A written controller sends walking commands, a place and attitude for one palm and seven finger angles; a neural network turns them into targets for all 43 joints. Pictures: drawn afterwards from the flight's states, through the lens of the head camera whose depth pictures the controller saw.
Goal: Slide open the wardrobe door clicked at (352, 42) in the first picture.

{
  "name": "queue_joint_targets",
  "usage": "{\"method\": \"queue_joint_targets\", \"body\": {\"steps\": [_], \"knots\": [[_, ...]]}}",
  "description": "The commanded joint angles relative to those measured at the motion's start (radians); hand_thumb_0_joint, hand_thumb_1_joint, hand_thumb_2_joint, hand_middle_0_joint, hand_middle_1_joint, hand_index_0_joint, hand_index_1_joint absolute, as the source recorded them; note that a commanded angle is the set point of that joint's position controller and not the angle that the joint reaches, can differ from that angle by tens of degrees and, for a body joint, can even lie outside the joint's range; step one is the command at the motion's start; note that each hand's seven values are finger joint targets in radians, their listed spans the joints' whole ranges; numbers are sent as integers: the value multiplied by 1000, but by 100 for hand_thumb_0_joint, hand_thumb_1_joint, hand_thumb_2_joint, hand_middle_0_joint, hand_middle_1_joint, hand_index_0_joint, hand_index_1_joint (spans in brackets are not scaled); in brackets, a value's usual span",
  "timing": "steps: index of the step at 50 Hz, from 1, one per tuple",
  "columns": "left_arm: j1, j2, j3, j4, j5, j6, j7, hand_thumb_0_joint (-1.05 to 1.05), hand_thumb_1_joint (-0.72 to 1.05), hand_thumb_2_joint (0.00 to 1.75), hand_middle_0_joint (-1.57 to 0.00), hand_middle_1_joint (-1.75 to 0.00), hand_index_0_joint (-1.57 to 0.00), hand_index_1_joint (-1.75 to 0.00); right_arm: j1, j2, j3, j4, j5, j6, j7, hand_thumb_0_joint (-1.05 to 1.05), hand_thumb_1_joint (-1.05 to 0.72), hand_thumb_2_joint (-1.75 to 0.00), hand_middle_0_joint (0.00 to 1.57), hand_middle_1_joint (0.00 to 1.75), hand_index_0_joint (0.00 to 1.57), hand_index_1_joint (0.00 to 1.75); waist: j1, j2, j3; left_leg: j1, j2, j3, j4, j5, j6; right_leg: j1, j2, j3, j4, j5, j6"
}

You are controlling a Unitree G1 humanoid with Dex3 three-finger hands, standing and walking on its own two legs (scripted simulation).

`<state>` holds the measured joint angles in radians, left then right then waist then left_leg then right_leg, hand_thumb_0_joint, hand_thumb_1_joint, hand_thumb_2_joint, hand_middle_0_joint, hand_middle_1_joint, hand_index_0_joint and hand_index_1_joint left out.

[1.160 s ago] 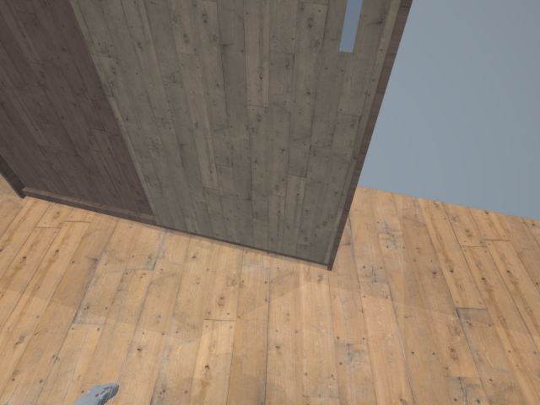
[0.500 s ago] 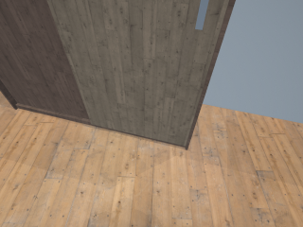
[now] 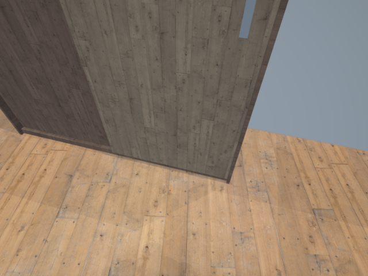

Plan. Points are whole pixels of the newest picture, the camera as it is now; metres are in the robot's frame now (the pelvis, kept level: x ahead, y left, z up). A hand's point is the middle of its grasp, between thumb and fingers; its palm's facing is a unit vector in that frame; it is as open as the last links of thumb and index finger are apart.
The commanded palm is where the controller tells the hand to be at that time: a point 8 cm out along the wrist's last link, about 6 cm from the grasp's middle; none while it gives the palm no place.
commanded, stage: look at it before walking up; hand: right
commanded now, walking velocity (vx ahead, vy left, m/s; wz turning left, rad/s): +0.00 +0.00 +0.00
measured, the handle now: (249, 7) +0.80 -0.14 +0.25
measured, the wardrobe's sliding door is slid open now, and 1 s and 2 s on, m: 0.00 0.00 0.00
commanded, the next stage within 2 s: turn to face it in 0.28 s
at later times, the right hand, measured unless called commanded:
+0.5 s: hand out of the picture +0.08 -0.25 -0.16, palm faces -0.02 +0.94 -0.34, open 7.4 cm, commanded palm none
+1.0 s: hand out of the picture +0.00 -0.21 -0.19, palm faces +0.12 +0.97 -0.23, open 7.4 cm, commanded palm none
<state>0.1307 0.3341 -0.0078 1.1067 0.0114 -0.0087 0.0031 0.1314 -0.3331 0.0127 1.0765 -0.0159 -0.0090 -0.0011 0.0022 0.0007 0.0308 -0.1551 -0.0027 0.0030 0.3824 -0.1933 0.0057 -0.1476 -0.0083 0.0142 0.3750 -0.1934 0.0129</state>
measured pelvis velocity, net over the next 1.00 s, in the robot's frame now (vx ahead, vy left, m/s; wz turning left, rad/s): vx -0.01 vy -0.01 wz -0.12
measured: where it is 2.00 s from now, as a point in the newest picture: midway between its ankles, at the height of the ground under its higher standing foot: (179, 275)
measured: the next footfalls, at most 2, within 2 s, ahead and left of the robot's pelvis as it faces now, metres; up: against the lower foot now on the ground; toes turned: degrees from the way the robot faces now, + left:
left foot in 1.72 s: +0.31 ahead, +0.13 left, +0.00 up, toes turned +0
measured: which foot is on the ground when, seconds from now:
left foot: down 0.00-1.00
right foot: down 0.00-1.00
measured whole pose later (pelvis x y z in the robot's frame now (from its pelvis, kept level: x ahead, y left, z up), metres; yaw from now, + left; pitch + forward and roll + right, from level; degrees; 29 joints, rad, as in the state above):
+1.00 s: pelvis -0.01 -0.01 -0.01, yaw -7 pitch +0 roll +0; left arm 0.21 0.17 0.00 1.04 0.01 0.03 0.01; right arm 0.22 -0.23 -0.01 1.02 -0.02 0.04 -0.03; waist -0.01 0.03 0.06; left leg -0.27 0.04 0.06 0.56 -0.29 -0.02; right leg -0.30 0.06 0.11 0.55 -0.24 -0.01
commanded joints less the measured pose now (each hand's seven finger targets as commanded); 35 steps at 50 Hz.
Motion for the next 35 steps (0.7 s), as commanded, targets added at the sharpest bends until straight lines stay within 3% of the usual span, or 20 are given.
{"method": "queue_joint_targets", "body": {"steps": [1, 19, 22, 30, 35], "knots": [[-49, 204, 43, -60, -3, -27, 10, 0, 90, 90, -20, -30, -20, -30, -41, -207, -48, -67, 6, -19, -11, 0, -90, -90, 20, 30, 20, 30, -3, -3, -57, 15, 123, -112, -77, 75, 25, -2, -106, 92, -68, 91, -38], [-54, 205, 41, -58, -4, -25, 11, 0, 90, 90, -20, -30, -20, -30, -33, -211, -48, -58, 6, -20, -10, 0, -90, -90, 20, 30, 20, 30, -4, 3, -56, 27, 125, -110, -92, 88, 23, 11, -106, 91, -74, 102, -36], [-55, 206, 43, -67, -5, -23, 9, 0, 90, 90, -20, -30, -20, -30, -27, -214, -52, -64, 5, -21, -12, 0, -90, -90, 20, 30, 20, 30, -7, 11, -74, 46, 132, -93, -70, 134, 21, 9, -104, 98, -52, 157, -39], [0, 82, 23, -71, -1, 10, 5, 0, 90, 90, -20, -30, -20, -30, 32, -112, -36, -69, 7, 12, -26, 0, -90, -90, 20, 30, 20, 30, -10, 20, -41, 15, 157, -72, -21, 98, 2, -72, -82, 95, 17, 153, -18], [27, 64, 29, -89, 0, 22, 3, 0, 90, 90, -20, -30, -20, -30, 56, -108, -43, -90, 5, 21, -30, 0, -90, -90, 20, 30, 20, 30, -10, 46, -40, -8, 184, -76, -11, 41, 15, -119, -60, 96, 79, 119, -17]]}}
